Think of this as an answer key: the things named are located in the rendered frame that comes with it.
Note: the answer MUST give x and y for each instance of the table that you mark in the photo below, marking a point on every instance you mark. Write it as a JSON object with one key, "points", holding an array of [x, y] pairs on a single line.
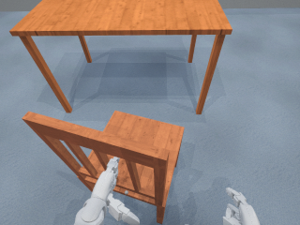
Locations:
{"points": [[124, 18]]}

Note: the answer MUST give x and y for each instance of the chair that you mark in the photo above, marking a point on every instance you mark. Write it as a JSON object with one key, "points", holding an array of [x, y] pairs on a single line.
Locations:
{"points": [[148, 150]]}

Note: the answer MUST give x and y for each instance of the left robot forearm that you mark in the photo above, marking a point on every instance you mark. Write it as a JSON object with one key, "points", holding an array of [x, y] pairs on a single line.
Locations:
{"points": [[93, 212]]}

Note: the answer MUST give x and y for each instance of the left robot hand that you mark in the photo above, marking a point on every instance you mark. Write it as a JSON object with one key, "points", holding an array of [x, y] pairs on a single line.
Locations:
{"points": [[103, 190]]}

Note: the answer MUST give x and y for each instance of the right robot hand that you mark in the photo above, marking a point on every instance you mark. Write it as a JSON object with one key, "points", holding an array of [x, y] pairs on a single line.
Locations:
{"points": [[244, 215]]}

